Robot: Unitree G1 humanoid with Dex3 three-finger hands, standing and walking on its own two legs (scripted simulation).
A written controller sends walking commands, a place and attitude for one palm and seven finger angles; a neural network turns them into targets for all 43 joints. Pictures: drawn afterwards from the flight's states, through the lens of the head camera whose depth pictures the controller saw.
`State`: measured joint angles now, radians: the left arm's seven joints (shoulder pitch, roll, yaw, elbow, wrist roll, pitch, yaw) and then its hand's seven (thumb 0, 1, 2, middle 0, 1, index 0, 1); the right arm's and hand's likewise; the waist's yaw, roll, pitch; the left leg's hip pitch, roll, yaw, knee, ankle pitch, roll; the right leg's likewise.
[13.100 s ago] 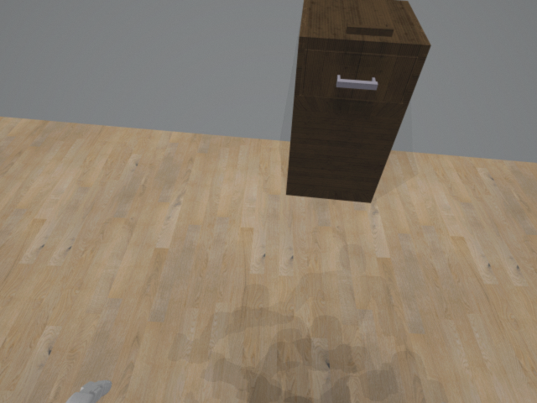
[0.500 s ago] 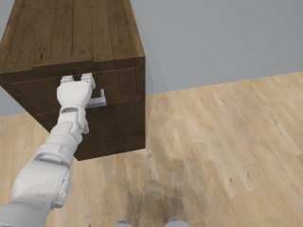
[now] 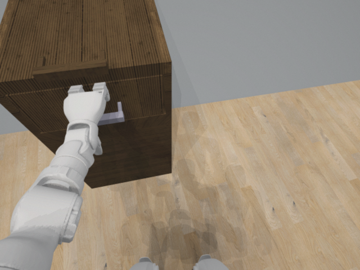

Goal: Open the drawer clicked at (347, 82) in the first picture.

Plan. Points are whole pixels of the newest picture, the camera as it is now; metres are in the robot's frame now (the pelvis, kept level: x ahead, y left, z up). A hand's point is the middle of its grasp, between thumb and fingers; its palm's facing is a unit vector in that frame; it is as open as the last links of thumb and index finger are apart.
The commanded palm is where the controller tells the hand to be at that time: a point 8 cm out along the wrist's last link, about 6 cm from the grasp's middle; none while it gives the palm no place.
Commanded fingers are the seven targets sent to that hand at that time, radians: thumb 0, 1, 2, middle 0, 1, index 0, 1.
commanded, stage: move the hooked fingers above the handle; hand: left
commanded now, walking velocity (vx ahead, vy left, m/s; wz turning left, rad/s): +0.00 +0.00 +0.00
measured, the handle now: (97, 114) +0.54 +0.19 -0.06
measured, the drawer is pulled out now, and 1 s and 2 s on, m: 0.00 0.00 0.00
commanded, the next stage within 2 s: lower the fingers behind the handle in 1.82 s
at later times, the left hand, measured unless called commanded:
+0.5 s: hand (90, 119) +0.48 +0.19 +0.00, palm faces -0.06 -0.05 -1.00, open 13.8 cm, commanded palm +0.47 +0.20 +0.06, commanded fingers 0.00 -0.50 0.30 -0.30 -1.20 -0.30 -1.20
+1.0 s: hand (86, 119) +0.49 +0.20 +0.00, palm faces -0.06 -0.05 -1.00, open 13.8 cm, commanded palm +0.47 +0.20 +0.06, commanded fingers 0.00 -0.50 0.30 -0.30 -1.20 -0.30 -1.20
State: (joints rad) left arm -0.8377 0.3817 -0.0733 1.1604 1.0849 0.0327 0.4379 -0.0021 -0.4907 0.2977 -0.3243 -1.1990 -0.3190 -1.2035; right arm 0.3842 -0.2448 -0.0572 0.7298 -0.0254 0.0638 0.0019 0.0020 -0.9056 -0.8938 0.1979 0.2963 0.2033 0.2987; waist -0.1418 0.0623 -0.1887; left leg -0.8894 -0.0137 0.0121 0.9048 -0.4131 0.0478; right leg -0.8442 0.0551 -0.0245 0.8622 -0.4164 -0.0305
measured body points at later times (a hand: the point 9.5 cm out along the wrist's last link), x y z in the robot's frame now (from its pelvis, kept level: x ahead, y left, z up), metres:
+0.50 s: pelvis +0.01 +0.00 +0.01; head +0.11 +0.00 +0.45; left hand +0.48 +0.19 +0.05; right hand +0.02 -0.27 -0.12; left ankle +0.00 +0.09 -0.69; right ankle -0.01 -0.10 -0.69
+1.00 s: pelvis +0.01 +0.01 +0.00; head +0.11 +0.01 +0.44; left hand +0.48 +0.20 +0.05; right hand +0.01 -0.26 -0.13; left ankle +0.00 +0.09 -0.69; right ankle -0.01 -0.10 -0.69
